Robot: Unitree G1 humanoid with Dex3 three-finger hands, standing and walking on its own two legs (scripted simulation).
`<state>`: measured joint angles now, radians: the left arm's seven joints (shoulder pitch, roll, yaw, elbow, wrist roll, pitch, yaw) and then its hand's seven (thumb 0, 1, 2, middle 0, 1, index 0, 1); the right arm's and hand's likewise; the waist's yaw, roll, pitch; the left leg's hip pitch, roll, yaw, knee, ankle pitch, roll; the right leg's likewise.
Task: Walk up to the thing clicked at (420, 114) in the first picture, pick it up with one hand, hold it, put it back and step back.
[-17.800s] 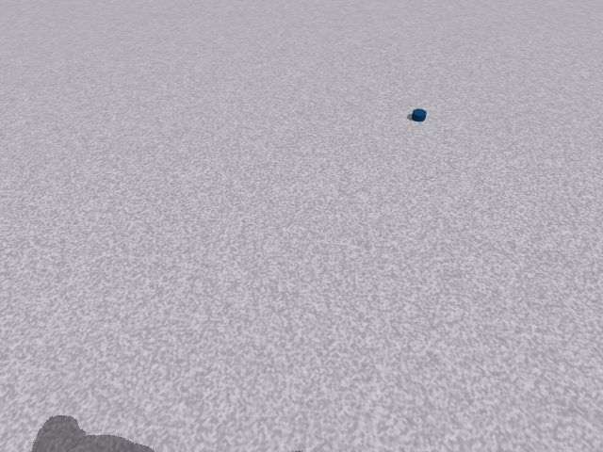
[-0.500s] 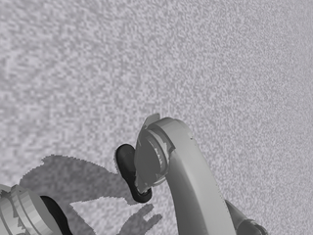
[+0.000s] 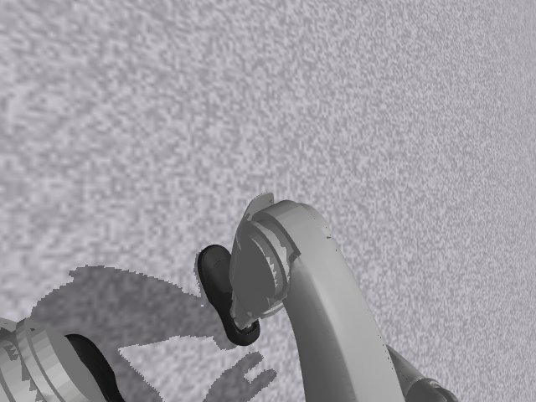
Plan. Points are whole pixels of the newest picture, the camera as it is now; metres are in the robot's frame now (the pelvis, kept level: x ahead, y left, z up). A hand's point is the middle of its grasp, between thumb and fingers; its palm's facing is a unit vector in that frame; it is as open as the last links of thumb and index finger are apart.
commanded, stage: rest palm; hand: left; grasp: from above
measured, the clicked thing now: out of the picture +0.50 +0.39 -0.29
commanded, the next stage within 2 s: close in 0.60 s
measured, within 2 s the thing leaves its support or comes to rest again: neither
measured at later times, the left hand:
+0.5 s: hand out of the picture +0.48 +0.37 -0.25, palm faces -0.45 -0.18 -0.88, open 13.3 cm
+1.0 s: hand out of the picture +0.48 +0.38 -0.25, palm faces -0.44 -0.18 -0.88, open 13.8 cm
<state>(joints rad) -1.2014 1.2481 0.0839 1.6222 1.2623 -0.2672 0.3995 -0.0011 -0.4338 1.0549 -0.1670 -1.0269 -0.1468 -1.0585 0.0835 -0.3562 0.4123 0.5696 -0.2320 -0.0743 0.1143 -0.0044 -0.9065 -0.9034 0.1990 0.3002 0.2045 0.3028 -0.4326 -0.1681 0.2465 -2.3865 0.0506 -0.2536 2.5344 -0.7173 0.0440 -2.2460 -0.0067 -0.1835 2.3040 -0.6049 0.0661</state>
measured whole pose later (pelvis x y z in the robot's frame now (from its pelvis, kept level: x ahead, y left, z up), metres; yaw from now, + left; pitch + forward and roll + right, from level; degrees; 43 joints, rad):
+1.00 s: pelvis +0.00 +0.00 +0.00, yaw +0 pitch +30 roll -17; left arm -1.20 1.26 0.10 1.61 1.26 -0.27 0.40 0.00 -0.49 1.02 -0.09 -1.05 -0.08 -1.07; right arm 0.07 -0.36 0.41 0.57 -0.24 -0.08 0.11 0.00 -0.90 -0.90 0.20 0.30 0.20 0.30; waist -0.43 -0.17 0.25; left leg -2.39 0.05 -0.26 2.54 -0.72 0.04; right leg -2.24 -0.01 -0.19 2.30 -0.61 0.07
